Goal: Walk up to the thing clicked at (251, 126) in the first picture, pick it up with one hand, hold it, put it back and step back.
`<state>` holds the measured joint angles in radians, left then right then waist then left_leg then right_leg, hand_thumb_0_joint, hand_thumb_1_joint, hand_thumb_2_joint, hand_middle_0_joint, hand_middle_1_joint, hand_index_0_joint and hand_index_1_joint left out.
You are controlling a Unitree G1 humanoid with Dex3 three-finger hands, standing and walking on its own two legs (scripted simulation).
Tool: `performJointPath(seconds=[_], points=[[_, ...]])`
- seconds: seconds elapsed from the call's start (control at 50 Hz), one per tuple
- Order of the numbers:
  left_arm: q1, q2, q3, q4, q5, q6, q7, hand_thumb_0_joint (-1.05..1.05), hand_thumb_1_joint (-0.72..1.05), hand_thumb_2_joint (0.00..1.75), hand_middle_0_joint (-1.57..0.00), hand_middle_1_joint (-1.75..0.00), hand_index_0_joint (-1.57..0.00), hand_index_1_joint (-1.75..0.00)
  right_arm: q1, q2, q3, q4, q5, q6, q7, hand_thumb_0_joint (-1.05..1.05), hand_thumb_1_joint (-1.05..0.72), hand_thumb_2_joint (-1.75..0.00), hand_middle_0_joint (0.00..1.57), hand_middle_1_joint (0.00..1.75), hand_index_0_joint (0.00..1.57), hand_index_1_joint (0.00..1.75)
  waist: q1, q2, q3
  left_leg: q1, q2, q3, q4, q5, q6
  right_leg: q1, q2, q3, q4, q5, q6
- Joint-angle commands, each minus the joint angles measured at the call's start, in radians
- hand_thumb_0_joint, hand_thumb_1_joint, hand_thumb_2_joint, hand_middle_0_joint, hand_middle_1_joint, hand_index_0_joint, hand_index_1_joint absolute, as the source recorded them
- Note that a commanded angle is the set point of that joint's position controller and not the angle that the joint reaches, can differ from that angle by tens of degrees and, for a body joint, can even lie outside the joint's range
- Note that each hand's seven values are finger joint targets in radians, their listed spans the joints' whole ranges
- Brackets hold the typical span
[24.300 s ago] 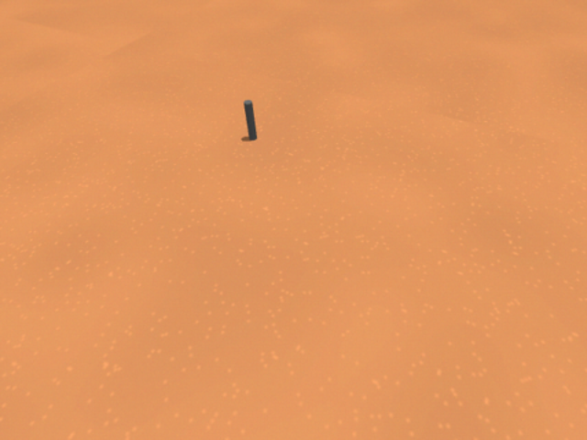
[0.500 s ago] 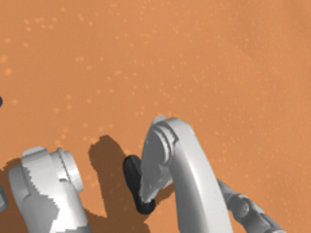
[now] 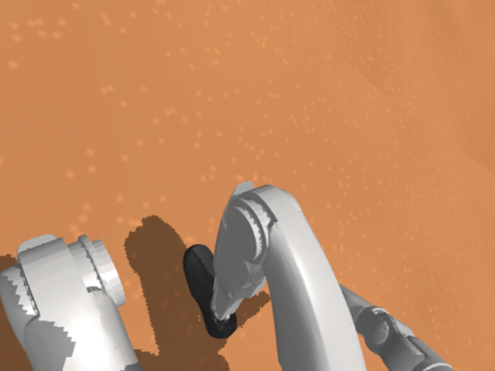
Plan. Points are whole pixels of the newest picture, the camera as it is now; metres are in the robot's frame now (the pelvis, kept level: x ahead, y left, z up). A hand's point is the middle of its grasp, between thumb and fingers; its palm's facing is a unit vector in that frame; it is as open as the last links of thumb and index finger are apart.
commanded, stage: open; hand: left
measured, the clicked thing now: out of the picture +0.47 +0.29 -0.17
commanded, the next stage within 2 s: withdraw in 0.34 s
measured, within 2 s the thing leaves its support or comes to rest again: rests again in 1.68 s
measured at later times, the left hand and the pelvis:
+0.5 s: hand out of the picture +0.47 +0.28 -0.16, palm faces +0.23 -0.97 +0.01, open 12.2 cm; pelvis +0.00 +0.00 +0.00, yaw +0 degrees
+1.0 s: hand out of the picture +0.45 +0.35 -0.08, palm faces +0.23 -0.96 -0.17, open 16.4 cm; pelvis +0.00 +0.00 +0.02, yaw +3 degrees
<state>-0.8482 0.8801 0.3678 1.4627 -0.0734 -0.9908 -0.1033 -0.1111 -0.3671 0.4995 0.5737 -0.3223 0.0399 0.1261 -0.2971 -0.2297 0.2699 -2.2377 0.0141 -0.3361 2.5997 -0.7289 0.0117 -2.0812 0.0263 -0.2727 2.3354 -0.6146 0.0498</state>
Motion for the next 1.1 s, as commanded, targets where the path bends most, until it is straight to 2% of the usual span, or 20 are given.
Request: performJointPath(seconds=[0.0,0.02,0.1,0.18,0.42,0.48,0.56,0.68,0.76,0.78,0.8,0.86,0.88,0.9,0.92,0.94,0.98,1.0,1.02,1.08], points=[[-0.265,0.079,0.010,-0.146,-0.020,-0.078,-0.009,0.00,0.17,0.72,-1.09,-0.97,-1.11,-0.95,0.073,-0.361,-0.108,0.000,-0.003,0.012,-0.019,0.00,-0.90,-0.89,0.20,0.30,0.20,0.30,-0.141,0.576,-0.583,0.481,0.054,0.039,-0.339,0.206,-0.039,0.272,0.050,-0.055,-0.147,0.219,-0.058],[-0.279,0.091,0.014,-0.156,-0.020,-0.079,-0.009,0.00,0.15,0.70,-1.08,-0.95,-1.10,-0.92,0.072,-0.362,-0.108,0.002,-0.003,0.012,-0.020,0.00,-0.90,-0.89,0.20,0.30,0.20,0.30,-0.143,0.578,-0.577,0.468,0.053,0.040,-0.337,0.189,-0.037,0.269,0.052,-0.053,-0.149,0.210,-0.058],[-0.288,0.101,0.020,-0.166,-0.019,-0.083,-0.010,0.00,-0.06,0.51,-0.81,-0.67,-0.81,-0.66,0.065,-0.356,-0.107,0.000,-0.004,0.012,-0.022,0.00,-0.90,-0.90,0.20,0.30,0.20,0.30,-0.139,0.556,-0.572,0.436,0.049,0.053,-0.327,0.161,-0.029,0.277,0.054,-0.047,-0.162,0.194,-0.058],[-0.271,0.084,0.010,-0.163,-0.026,-0.081,-0.013,0.00,-0.16,0.45,-0.73,-0.60,-0.73,-0.60,0.071,-0.355,-0.106,0.001,-0.007,0.012,-0.020,0.00,-0.91,-0.90,0.20,0.30,0.20,0.30,-0.140,0.559,-0.603,0.460,0.050,0.054,-0.322,0.196,-0.031,0.301,0.056,-0.048,-0.161,0.218,-0.058],[-0.260,0.095,0.022,-0.152,-0.022,-0.076,-0.012,0.00,-0.31,0.29,-0.47,-0.36,-0.47,-0.36,0.070,-0.360,-0.104,-0.008,-0.006,0.020,-0.020,0.00,-0.90,-0.90,0.20,0.30,0.20,0.30,-0.141,0.572,-0.581,0.473,0.053,0.039,-0.338,0.199,-0.039,0.278,0.052,-0.060,-0.151,0.212,-0.061],[-0.260,0.118,0.031,-0.156,-0.022,-0.076,-0.010,0.00,-0.23,0.29,-0.34,-0.29,-0.34,-0.28,0.064,-0.354,-0.098,-0.012,-0.005,0.021,-0.022,0.00,-0.88,-0.90,0.20,0.30,0.20,0.30,-0.133,0.554,-0.583,0.436,0.049,0.057,-0.323,0.191,-0.029,0.305,0.058,-0.051,-0.163,0.210,-0.060],[-0.297,0.240,0.105,-0.286,-0.018,-0.076,-0.019,0.00,-0.27,0.25,-0.30,-0.24,-0.29,-0.24,0.071,-0.351,-0.106,-0.013,-0.001,0.027,-0.030,0.00,-0.89,-0.90,0.20,0.30,0.20,0.30,-0.088,0.619,-0.662,0.482,0.057,0.072,-0.327,0.216,-0.032,0.324,0.056,-0.034,-0.157,0.219,-0.063],[-0.252,0.295,0.160,-0.410,0.009,0.008,-0.051,0.00,-0.31,0.16,-0.22,-0.14,-0.22,-0.14,0.124,-0.344,-0.160,-0.015,0.026,0.054,-0.043,0.00,-0.90,-0.90,0.20,0.30,0.20,0.30,-0.036,0.747,-0.758,0.578,0.066,0.072,-0.396,0.250,-0.050,0.273,0.041,-0.024,-0.134,0.215,-0.072],[-0.181,0.197,0.124,-0.405,-0.008,0.111,-0.102,0.00,-0.39,0.14,-0.23,-0.15,-0.23,-0.15,0.168,-0.330,-0.206,-0.017,0.066,0.066,-0.050,0.00,-0.90,-0.90,0.20,0.30,0.20,0.30,-0.032,0.696,-0.746,0.515,0.058,0.095,-0.410,0.252,-0.040,0.246,0.036,-0.011,-0.143,0.222,-0.075],[-0.155,0.141,0.091,-0.381,-0.018,0.140,-0.122,0.00,-0.42,0.14,-0.22,-0.15,-0.22,-0.15,0.171,-0.324,-0.217,-0.019,0.079,0.065,-0.052,0.00,-0.89,-0.90,0.20,0.30,0.20,0.30,-0.036,0.652,-0.719,0.479,0.055,0.098,-0.408,0.225,-0.033,0.222,0.036,-0.011,-0.151,0.204,-0.074],[-0.165,0.126,0.083,-0.384,-0.030,0.163,-0.137,0.00,-0.42,0.14,-0.21,-0.15,-0.21,-0.14,0.184,-0.321,-0.223,-0.024,0.090,0.065,-0.053,0.00,-0.89,-0.90,0.20,0.30,0.20,0.30,-0.044,0.622,-0.698,0.439,0.051,0.099,-0.412,0.189,-0.025,0.223,0.034,-0.010,-0.160,0.183,-0.073],[-0.137,0.117,0.093,-0.372,-0.044,0.216,-0.168,0.00,-0.44,0.13,-0.19,-0.15,-0.20,-0.14,0.209,-0.312,-0.250,-0.033,0.120,0.063,-0.057,0.00,-0.87,-0.89,0.20,0.30,0.20,0.30,-0.030,0.508,-0.678,0.367,0.045,0.108,-0.404,0.150,-0.005,0.215,0.033,-0.002,-0.181,0.152,-0.067],[-0.164,0.096,0.078,-0.389,-0.054,0.224,-0.183,0.00,-0.46,0.08,-0.11,-0.07,-0.12,-0.06,0.208,-0.308,-0.251,-0.036,0.127,0.061,-0.057,0.00,-0.84,-0.90,0.20,0.30,0.20,0.30,-0.044,0.494,-0.671,0.354,0.044,0.105,-0.402,0.133,-0.001,0.212,0.032,-0.003,-0.188,0.144,-0.066],[-0.174,0.240,0.110,-0.427,0.102,0.279,-0.124,0.00,-0.54,0.08,-0.09,-0.07,-0.08,-0.07,0.254,-0.262,-0.296,-0.005,0.148,0.080,-0.055,0.00,-0.92,-0.92,0.20,0.30,0.20,0.30,0.053,0.608,-0.826,0.492,0.041,0.140,-0.455,0.191,-0.016,0.231,0.024,0.033,-0.213,0.151,-0.077],[-0.216,0.215,0.115,-0.457,0.095,0.316,-0.104,0.00,-0.56,0.08,-0.09,-0.07,-0.08,-0.08,0.250,-0.267,-0.308,-0.038,0.165,0.092,-0.057,0.00,-0.95,-0.92,0.20,0.30,0.20,0.30,0.034,0.642,-0.862,0.533,0.048,0.128,-0.483,0.199,-0.023,0.198,0.019,0.034,-0.206,0.146,-0.079],[-0.210,0.192,0.109,-0.448,0.102,0.344,-0.097,0.00,-0.56,0.09,-0.08,-0.08,-0.07,-0.08,0.260,-0.266,-0.321,-0.039,0.177,0.101,-0.058,0.00,-0.95,-0.92,0.20,0.30,0.20,0.30,0.034,0.648,-0.855,0.557,0.051,0.120,-0.510,0.194,-0.027,0.168,0.016,0.034,-0.205,0.137,-0.081],[-0.192,0.257,0.159,-0.528,0.122,0.395,-0.069,0.00,-0.61,0.10,-0.09,-0.08,-0.07,-0.09,0.273,-0.257,-0.351,-0.053,0.194,0.120,-0.060,0.00,-0.97,-0.93,0.20,0.30,0.20,0.30,0.081,0.668,-0.931,0.550,0.042,0.155,-0.522,0.173,-0.019,0.215,0.017,0.060,-0.230,0.123,-0.083],[-0.214,0.330,0.195,-0.639,0.137,0.415,-0.048,0.00,-0.61,0.10,-0.10,-0.09,-0.08,-0.10,0.288,-0.255,-0.373,-0.055,0.207,0.127,-0.066,0.00,-0.98,-0.93,0.20,0.30,0.20,0.30,0.110,0.723,-1.008,0.584,0.040,0.169,-0.540,0.184,-0.021,0.229,0.012,0.076,-0.228,0.122,-0.087],[-0.185,0.349,0.214,-0.654,0.150,0.449,-0.034,0.00,-0.61,0.10,-0.11,-0.09,-0.09,-0.10,0.304,-0.245,-0.387,-0.055,0.219,0.138,-0.071,0.00,-1.00,-0.94,0.20,0.30,0.20,0.30,0.133,0.739,-1.041,0.615,0.040,0.181,-0.551,0.199,-0.024,0.230,0.012,0.091,-0.232,0.126,-0.088],[-0.171,0.273,0.173,-0.649,0.171,0.523,-0.010,0.00,-0.45,0.17,-0.09,-0.10,-0.08,-0.10,0.315,-0.214,-0.415,-0.043,0.241,0.149,-0.079,0.00,-0.90,-0.90,0.20,0.30,0.20,0.30,0.119,0.692,-0.924,0.552,0.034,0.185,-0.606,0.108,-0.015,0.163,0.012,0.101,-0.255,0.067,-0.093]])
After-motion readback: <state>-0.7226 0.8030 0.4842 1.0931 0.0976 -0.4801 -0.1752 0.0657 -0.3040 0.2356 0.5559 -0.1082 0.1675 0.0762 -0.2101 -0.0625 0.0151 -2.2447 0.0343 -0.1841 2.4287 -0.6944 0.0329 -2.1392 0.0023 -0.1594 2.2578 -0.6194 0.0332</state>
